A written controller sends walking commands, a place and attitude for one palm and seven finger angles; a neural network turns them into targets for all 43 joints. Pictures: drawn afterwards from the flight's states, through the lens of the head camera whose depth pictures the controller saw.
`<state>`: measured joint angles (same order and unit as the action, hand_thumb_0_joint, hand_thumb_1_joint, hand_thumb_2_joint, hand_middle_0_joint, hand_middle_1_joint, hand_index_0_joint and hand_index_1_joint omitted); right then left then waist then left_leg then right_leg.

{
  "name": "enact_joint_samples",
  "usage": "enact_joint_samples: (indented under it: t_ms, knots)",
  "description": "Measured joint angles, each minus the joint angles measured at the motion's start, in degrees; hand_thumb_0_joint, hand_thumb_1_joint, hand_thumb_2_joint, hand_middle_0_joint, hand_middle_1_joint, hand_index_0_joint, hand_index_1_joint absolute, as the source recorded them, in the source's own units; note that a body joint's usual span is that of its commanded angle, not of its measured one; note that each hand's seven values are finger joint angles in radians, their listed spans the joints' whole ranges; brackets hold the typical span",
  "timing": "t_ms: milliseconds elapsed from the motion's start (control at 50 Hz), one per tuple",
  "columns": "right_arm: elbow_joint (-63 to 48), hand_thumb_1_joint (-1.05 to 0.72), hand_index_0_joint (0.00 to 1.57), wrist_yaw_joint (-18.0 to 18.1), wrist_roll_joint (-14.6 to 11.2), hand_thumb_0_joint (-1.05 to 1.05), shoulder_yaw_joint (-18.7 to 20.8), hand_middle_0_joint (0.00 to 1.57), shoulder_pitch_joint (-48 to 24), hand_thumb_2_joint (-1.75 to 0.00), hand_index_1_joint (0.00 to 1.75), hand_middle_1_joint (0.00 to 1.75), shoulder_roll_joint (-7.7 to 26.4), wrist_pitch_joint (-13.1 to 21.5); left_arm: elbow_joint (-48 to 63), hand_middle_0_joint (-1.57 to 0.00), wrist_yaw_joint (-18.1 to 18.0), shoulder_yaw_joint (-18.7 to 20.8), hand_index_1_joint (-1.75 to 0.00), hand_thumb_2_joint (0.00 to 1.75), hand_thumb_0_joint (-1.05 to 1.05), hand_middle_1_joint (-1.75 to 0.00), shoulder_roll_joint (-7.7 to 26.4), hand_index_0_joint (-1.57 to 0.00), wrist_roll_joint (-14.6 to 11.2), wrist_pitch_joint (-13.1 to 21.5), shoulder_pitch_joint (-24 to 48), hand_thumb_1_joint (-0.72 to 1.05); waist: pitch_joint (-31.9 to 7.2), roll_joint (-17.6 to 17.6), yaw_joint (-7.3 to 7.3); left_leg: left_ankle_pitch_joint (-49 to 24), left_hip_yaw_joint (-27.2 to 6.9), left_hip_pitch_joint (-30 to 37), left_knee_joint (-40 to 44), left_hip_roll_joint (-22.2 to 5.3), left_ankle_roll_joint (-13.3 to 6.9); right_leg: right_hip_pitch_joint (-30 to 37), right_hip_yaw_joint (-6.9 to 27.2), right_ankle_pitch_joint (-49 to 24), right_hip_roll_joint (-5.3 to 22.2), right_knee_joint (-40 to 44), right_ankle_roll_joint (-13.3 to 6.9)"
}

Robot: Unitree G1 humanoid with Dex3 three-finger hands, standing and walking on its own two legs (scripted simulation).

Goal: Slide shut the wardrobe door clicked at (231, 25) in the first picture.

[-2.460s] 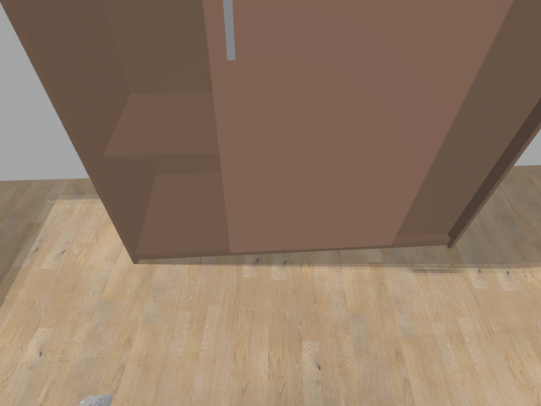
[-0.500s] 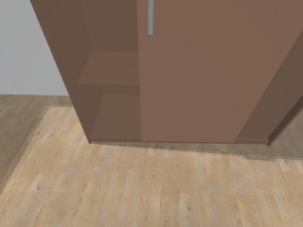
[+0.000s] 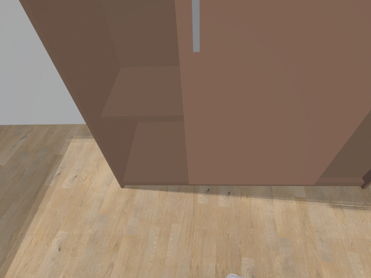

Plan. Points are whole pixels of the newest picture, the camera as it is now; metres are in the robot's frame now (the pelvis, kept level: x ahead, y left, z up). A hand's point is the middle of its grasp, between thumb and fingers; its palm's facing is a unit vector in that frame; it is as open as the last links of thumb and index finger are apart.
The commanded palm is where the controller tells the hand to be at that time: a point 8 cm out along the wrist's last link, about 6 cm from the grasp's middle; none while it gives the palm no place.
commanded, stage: take the last steps up to it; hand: right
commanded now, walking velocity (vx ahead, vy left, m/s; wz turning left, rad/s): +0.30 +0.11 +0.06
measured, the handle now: (195, 0) +0.70 -0.02 +0.28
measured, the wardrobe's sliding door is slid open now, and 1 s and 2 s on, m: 0.41 0.41 0.41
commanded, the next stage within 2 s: come to a stop and stand still in 0.36 s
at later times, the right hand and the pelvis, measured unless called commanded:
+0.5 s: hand (244, 226) +0.29 -0.15 -0.16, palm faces -0.11 +0.98 -0.17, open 7.4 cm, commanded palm none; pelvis +0.18 +0.03 +0.00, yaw +4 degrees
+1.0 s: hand (262, 234) +0.27 -0.20 -0.19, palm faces +0.07 +0.98 -0.19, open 7.4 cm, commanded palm none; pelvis +0.20 +0.00 -0.01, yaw +0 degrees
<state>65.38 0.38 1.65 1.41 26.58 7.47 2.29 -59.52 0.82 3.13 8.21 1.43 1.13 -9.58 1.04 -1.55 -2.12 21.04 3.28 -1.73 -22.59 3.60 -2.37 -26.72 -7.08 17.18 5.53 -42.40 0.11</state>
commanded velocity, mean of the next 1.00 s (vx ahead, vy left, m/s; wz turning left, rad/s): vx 0.01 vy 0.03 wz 0.01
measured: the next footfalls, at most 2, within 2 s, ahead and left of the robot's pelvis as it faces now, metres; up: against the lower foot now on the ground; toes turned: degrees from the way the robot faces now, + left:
right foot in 0.04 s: +0.13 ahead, -0.10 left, +0.00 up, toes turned -9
left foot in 0.54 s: +0.31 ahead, +0.18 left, +0.00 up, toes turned +11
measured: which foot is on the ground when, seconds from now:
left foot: down 0.00-0.04, up 0.06-0.52, down 0.54-0.94, up 0.96-1.00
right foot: up 0.00-0.02, down 0.04-0.54, up 0.56-0.90, down 0.92-1.00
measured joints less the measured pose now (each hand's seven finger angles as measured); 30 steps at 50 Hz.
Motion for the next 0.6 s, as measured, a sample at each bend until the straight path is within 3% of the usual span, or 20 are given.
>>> enact_joint_samples:
  t_ms: [40, 80, 120, 180, 260, 340, 460, 500, 540, 600]
  knots:
    - [0.5, -0.9, 0.2, -0.1, -0.3, 0.0, 0.2, 0.2, 0.8, -0.9, 0.3, 0.3, -0.1, -0.1, 0.7, -0.2, -0.3, -0.4, -0.3, 0.89, 0.01, -0.3, -0.6, -0.19, 0.2, 1.5, 0.7, 0.91, 0.1, -0.3, 0.03, 3.9, -0.5, -1.0, -6.1, -0.3, 0.5, 4.0, -0.8, -3.5, -0.6, 6.8, -1.3]
    - [0.9, -0.9, 0.2, -0.5, -0.5, 0.0, 0.5, 0.2, -0.1, -0.9, 0.3, 0.3, 0.2, -1.2, 1.0, -0.2, -0.9, -0.7, -0.3, 0.89, 0.0, -0.3, -1.5, -0.19, 0.4, 2.7, 1.3, 0.91, 0.8, -1.5, 0.28, 6.8, -1.4, -7.1, -23.0, -1.5, 0.4, 4.7, -2.4, -2.3, -1.0, 3.9, -3.1]
    - [0.9, -0.9, 0.2, -0.9, -0.1, 0.01, 0.9, 0.2, -1.8, -0.9, 0.3, 0.3, 0.9, -2.3, 0.9, -0.2, -1.4, -1.0, -0.3, 0.89, 0.0, -0.3, -2.2, -0.2, 0.4, 3.0, 0.2, 0.91, 0.6, -2.0, 0.69, 4.6, -1.7, -13.8, -37.6, -2.5, 0.4, 7.2, -3.5, -0.2, -1.3, 4.7, -3.7]
    - [-0.9, -0.91, 0.2, -1.4, 0.4, 0.01, 1.8, 0.2, -5.3, -0.9, 0.3, 0.3, 2.1, -2.6, 0.7, -0.21, -2.9, 0.4, -0.3, 0.89, -0.02, -0.3, -1.5, -0.2, -0.3, 3.9, -2.2, 0.95, 0.0, -2.0, 1.28, -2.0, -1.3, -21.8, -44.8, -5.3, 1.4, 11.8, -4.1, -1.3, -2.0, 10.6, -3.2]
    - [-4.4, -0.91, 0.2, -1.6, 0.4, 0.01, 2.7, 0.2, -9.6, -0.9, 0.3, 0.3, 3.5, -2.5, -1.3, -0.21, -2.7, 0.1, -0.3, 0.89, -0.02, -0.3, 0.0, -0.2, 0.0, 3.5, -6.1, 0.95, -0.8, -1.8, 1.41, -8.1, -1.6, -28.4, -41.4, -8.7, 3.3, 16.7, -4.1, -2.5, -2.4, 17.2, -3.0]
    - [-6.2, -0.91, 0.19, -1.8, 0.3, 0.0, 2.9, 0.2, -13.5, -0.9, 0.3, 0.3, 4.4, -2.9, -3.1, -0.2, -2.4, -0.2, -0.3, 0.89, -0.01, -0.3, -0.2, -0.2, 0.1, 2.8, -9.9, 0.94, -0.4, -1.5, 2.39, -11.7, -1.3, -30.6, -33.1, -10.9, 4.5, 20.6, -4.0, -2.1, -2.3, 20.7, -2.0]
    - [-6.7, -0.91, 0.19, -2.0, -0.1, 0.0, 2.4, 0.19, -18.1, -0.9, 0.3, 0.3, 4.5, -3.3, -4.9, -0.2, -1.9, -0.1, -0.3, 0.89, 0.0, -0.3, -1.2, -0.2, 0.7, 1.8, -14.1, 0.92, 1.9, -0.7, 5.36, -11.0, 1.2, -27.6, -18.2, -10.2, 3.7, 24.5, -4.2, 1.4, -1.1, 20.7, 0.6]
    - [-6.9, -0.91, 0.19, -2.0, -0.2, 0.0, 2.1, 0.19, -19.0, -0.9, 0.3, 0.3, 4.1, -2.9, -5.6, -0.2, -1.9, -0.1, -0.3, 0.89, 0.0, -0.3, -1.3, -0.2, 0.7, 1.3, -15.3, 0.91, 2.5, 0.1, 6.27, -10.6, 2.3, -24.7, -13.5, -9.0, 2.9, 24.9, -4.1, 3.9, -0.2, 18.5, 1.8]
    - [-7.3, -0.91, 0.19, -1.8, -0.2, 0.0, 1.7, 0.2, -19.3, -0.9, 0.3, 0.3, 3.9, -1.3, -6.5, -0.2, -1.8, -0.2, -0.3, 0.89, 0.0, -0.3, -1.5, -0.2, 0.3, 0.9, -17.1, 0.91, 2.4, 0.2, 6.49, -15.2, 3.0, -20.6, -8.4, -8.6, 2.1, 23.4, -3.4, 7.8, 0.4, 12.2, 2.7]
    - [-6.8, -0.91, 0.2, -0.5, -0.6, 0.0, 0.6, 0.2, -20.6, -0.9, 0.3, 0.3, 1.6, 0.0, -7.5, -0.2, -2.0, -0.4, -0.3, 0.89, 0.0, -0.3, -0.4, -0.2, -0.8, -0.9, -15.4, 0.91, 4.0, 3.5, 6.44, -9.3, 4.7, -20.1, -12.4, -7.3, 1.4, 16.9, 2.8, 13.9, 0.5, -3.6, 1.7]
